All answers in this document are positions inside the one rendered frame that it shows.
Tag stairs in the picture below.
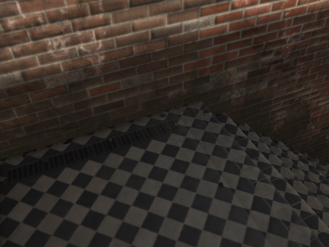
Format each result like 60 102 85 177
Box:
214 112 329 247

